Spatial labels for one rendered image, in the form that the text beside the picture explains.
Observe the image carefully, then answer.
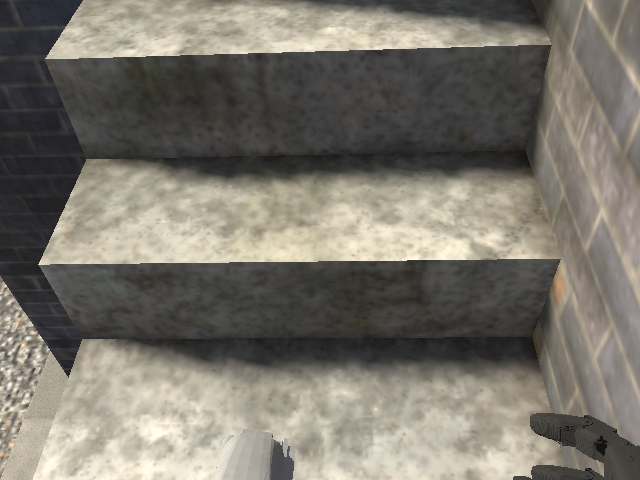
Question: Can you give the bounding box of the right robot hand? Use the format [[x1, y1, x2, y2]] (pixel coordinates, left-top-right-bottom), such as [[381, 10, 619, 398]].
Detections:
[[513, 413, 640, 480]]

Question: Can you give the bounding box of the left robot shin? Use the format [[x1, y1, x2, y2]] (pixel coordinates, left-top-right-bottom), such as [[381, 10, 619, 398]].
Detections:
[[216, 435, 234, 468]]

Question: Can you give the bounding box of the left robot thigh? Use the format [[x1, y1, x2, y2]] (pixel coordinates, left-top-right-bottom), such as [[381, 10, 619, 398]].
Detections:
[[213, 429, 296, 480]]

